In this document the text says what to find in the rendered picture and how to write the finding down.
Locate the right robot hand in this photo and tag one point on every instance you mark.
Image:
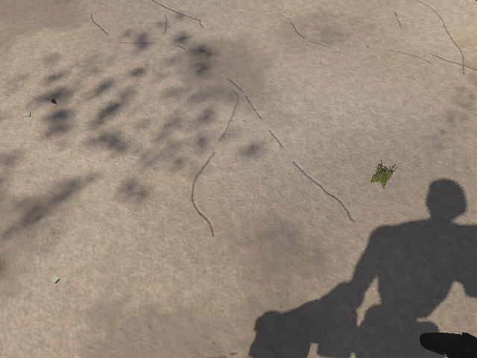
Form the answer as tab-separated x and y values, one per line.
453	345

